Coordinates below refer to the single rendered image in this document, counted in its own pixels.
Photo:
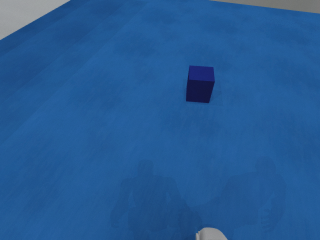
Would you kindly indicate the carton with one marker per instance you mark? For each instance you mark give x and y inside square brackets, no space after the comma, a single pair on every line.
[200,83]

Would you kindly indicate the right robot thigh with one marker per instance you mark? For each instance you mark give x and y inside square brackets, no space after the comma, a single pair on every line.
[209,233]

